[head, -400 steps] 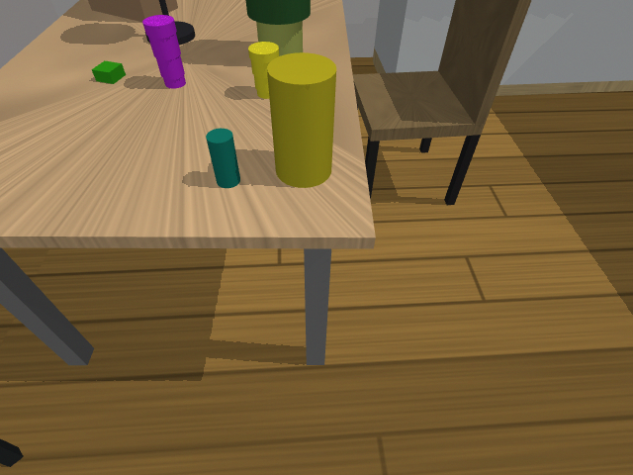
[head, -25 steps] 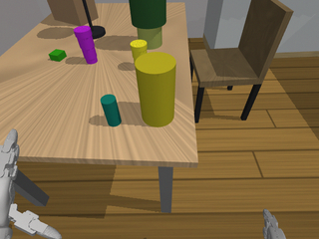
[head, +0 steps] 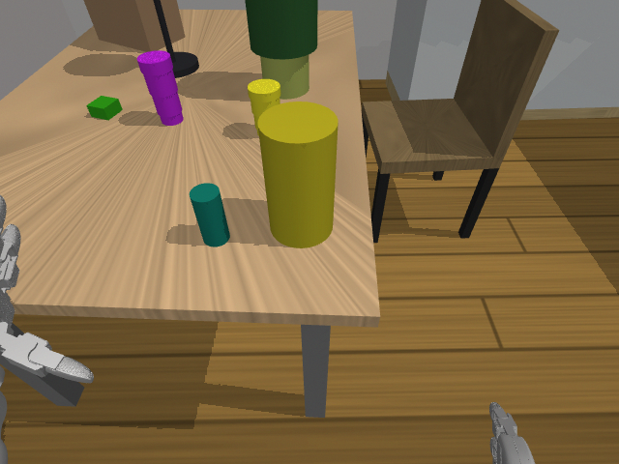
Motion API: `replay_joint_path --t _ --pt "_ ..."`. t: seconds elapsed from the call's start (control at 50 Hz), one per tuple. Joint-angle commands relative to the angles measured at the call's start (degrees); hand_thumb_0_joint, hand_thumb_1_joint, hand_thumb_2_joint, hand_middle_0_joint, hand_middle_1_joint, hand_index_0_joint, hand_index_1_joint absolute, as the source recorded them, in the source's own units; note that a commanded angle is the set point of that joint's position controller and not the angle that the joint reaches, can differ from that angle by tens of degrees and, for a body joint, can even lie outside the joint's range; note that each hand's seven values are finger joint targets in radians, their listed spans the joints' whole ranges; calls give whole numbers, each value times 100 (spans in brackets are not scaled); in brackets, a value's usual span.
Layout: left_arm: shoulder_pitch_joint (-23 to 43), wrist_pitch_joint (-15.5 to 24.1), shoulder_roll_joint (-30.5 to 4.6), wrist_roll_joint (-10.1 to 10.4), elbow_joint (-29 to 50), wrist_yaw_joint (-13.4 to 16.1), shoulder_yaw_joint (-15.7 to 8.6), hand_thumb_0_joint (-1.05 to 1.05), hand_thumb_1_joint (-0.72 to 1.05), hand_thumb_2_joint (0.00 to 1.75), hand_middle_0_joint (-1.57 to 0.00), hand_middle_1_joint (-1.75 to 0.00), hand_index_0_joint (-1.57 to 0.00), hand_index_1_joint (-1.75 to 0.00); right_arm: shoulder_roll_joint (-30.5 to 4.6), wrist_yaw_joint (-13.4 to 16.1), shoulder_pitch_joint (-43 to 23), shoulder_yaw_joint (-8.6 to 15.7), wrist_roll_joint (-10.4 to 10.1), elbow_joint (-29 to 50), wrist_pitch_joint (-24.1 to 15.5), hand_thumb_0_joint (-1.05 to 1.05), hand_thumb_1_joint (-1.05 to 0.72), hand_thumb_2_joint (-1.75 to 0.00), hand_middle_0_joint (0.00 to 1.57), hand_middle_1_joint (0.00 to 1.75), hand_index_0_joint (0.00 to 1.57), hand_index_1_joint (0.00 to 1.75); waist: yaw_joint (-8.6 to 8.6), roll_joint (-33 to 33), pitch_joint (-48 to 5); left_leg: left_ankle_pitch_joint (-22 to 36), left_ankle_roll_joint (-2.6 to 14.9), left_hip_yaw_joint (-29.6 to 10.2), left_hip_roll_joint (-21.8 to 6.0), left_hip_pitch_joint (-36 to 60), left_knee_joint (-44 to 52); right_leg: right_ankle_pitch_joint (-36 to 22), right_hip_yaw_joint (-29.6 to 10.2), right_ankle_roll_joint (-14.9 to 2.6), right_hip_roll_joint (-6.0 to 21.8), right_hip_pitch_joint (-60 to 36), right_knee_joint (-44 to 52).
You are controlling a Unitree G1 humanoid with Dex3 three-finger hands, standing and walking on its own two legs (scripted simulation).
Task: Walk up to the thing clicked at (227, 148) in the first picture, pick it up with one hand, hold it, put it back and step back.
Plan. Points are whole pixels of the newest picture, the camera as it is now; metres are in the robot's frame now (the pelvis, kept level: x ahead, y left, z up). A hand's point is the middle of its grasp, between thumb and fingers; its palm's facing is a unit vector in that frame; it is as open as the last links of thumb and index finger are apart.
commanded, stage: go down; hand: left
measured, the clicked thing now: (210, 216) +0.51 +0.19 +0.03
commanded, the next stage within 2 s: none
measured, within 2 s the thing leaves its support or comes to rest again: neither
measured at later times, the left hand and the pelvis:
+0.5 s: hand (53, 248) +0.33 +0.32 +0.14, palm faces +0.13 -0.99 -0.03, open 17.4 cm; pelvis +0.01 +0.01 +0.00, yaw -1 degrees
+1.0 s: hand (55, 209) +0.39 +0.34 +0.15, palm faces +0.11 -0.99 +0.00, open 17.7 cm; pelvis +0.00 +0.01 +0.00, yaw -2 degrees
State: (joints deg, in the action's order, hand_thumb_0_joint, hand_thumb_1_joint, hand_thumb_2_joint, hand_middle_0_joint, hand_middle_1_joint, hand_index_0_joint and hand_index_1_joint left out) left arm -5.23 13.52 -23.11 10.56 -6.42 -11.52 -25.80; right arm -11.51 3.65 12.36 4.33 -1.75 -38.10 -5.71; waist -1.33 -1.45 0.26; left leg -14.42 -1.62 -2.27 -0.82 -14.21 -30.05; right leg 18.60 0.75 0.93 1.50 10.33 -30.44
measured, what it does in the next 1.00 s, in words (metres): stands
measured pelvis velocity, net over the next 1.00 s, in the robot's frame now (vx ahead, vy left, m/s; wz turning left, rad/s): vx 0.00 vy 0.01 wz -0.04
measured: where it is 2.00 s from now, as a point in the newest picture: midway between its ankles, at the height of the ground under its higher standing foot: outside the picture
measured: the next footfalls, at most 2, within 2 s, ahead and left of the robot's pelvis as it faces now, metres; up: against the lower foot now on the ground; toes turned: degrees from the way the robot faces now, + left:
none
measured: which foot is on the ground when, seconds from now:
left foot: down 0.00-1.00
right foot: down 0.00-1.00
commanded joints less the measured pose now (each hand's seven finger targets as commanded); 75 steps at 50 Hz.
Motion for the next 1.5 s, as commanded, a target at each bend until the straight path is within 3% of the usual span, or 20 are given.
replay_joint_path --t 0.0,0.02,0.06,0.12,0.22,0.3,0.34,0.38,0.46,0.5,0.6,0.82,0.86,1.0,1.1,1.16,1.22,1.3,1.36,1.48 --pt "1895 -163 -2007 425 187 -566 -771 0 -53 9 -3 -5 -2 -6 -926 229 -468 226 -65 698 -389 0 52 -5 5 5 5 5 129 -263 -809 890 235 274 165 507 439 -1191 170 -82 -68 339 596" --pt "2065 -283 -2076 510 59 -714 -845 0 -53 10 -3 -5 -2 -6 -796 219 -421 27 -74 796 -419 0 52 -6 5 5 5 5 74 -244 -892 928 241 279 171 498 430 -1212 170 -78 -66 318 606" --pt "2352 -465 -2107 657 -315 -977 -889 0 -55 10 -3 -4 -2 -6 -1002 251 -428 157 -83 904 -503 0 52 -6 5 5 5 5 131 -179 -1034 1018 232 239 134 561 436 -1273 207 -92 -118 322 560" --pt "2775 -637 -2350 738 -742 -1258 -979 0 -52 10 -2 -4 -1 -5 -935 251 -387 3 -93 1013 -555 0 52 -6 5 5 5 5 35 -263 -1221 1294 218 225 122 562 408 -1470 211 -117 -131 261 523" --pt "3274 -741 -2635 671 -979 -1497 -1078 0 -49 11 -2 -3 -1 -5 -888 267 -309 -151 -43 1163 -606 0 53 -5 5 5 5 5 -65 -312 -1523 1823 221 248 121 604 291 -1917 184 -110 -122 186 441" --pt "3397 -809 -2653 649 -1196 -1552 -1062 0 -48 11 -2 -3 -1 -4 -1109 330 -285 47 -7 1307 -647 0 54 -5 5 5 5 5 38 -198 -1644 1800 253 282 130 687 267 -1965 144 -77 -111 236 487" --pt "3689 -802 -2760 657 -1052 -1583 -1106 0 -48 11 -2 -3 -1 -4 -884 318 -303 -170 -5 1259 -673 0 54 -5 5 5 5 5 -4 -434 -1552 1636 236 287 134 635 283 -1789 156 -93 -112 303 506" --pt "3548 -862 -2776 638 -1293 -1615 -1089 0 -51 11 -2 -3 -1 -4 -1073 369 -128 30 9 1121 -676 0 53 -6 5 5 5 5 85 -368 -1647 1802 249 278 118 753 246 -1950 150 -78 -128 365 492" --pt "3948 -934 -2882 643 -1311 -1717 -1047 0 -51 10 -2 -3 -1 -4 -890 376 8 -142 26 898 -710 0 54 -5 5 5 5 5 112 -571 -1618 2009 255 247 94 772 203 -2089 167 -76 -136 452 481" --pt "4129 -930 -2988 646 -1552 -1763 -1039 0 -55 10 -2 -4 -2 -5 -1113 424 -198 28 21 1035 -761 0 53 -6 5 5 5 5 189 -424 -1517 1748 262 232 93 725 250 -1906 164 -76 -146 515 512" --pt "4909 -859 -3131 565 -2077 -1830 -892 0 -57 8 -3 -3 -2 -4 -1025 466 -276 -89 50 885 -856 0 54 -5 5 5 5 5 275 -416 -1373 879 259 247 131 566 320 -1179 148 -91 -146 893 603" --pt "5572 -658 -3730 423 -3350 -1924 -890 0 -61 8 -4 -4 -3 -5 -1022 484 -318 -315 95 741 -884 0 54 -5 5 5 5 5 279 -494 -1864 1063 271 185 110 472 95 -1289 140 -89 -163 1042 454" --pt "5706 -601 -3931 388 -3378 -1896 -980 0 -61 8 -4 -5 -4 -6 -1197 496 -425 -185 87 1033 -898 0 54 -5 5 5 5 5 306 -494 -2176 1250 241 143 67 588 59 -1365 159 -116 -190 1037 413" --pt "5823 -477 -4227 338 -3607 -1991 -1087 0 -61 9 -4 -4 -3 -5 -993 449 -405 -362 92 801 -911 0 54 -5 5 5 5 5 325 -757 -2285 1630 238 158 31 544 -121 -1619 126 -108 -203 1103 314" --pt "5958 -464 -4301 298 -3730 -1994 -1059 0 -61 8 -4 -5 -4 -6 -1051 478 -563 -338 107 806 -918 0 53 -5 5 5 5 5 353 -695 -2196 1304 253 152 29 364 -140 -1382 109 -105 -213 1262 309" --pt "5921 -489 -4315 318 -3790 -2010 -1096 0 -61 8 -4 -4 -4 -5 -974 498 -367 -414 105 850 -901 0 54 -5 5 5 5 5 418 -583 -2354 1540 310 189 65 358 -267 -1680 86 -53 -194 1177 274" --pt "5923 -502 -4290 320 -3868 -2099 -1020 0 -60 9 -4 -5 -3 -6 -1158 506 -327 -262 107 821 -908 0 54 -6 5 5 5 5 517 -622 -2527 2050 313 146 20 557 -373 -2020 114 -55 -203 1316 167" --pt "5974 -525 -4321 287 -3885 -2101 -1048 0 -61 9 -4 -5 -3 -6 -1112 455 -201 -242 133 644 -907 0 54 -5 5 5 5 5 461 -852 -2585 2511 250 64 -68 720 -481 -2028 177 -101 -246 1546 68" --pt "6098 -494 -4384 283 -3851 -2096 -1075 0 -59 9 -4 -4 -3 -5 -1035 430 -230 -321 116 745 -919 0 54 -5 5 5 5 5 447 -801 -2385 2100 250 84 -40 432 -447 -1811 170 -102 -236 1535 64" --pt "6224 -484 -4592 232 -3913 -2075 -1152 0 -58 9 -4 -4 -3 -5 -1034 408 -245 -337 128 883 -899 0 54 -5 5 5 5 5 440 -851 -2592 2294 265 82 -34 423 -591 -1967 145 -92 -223 1537 -37"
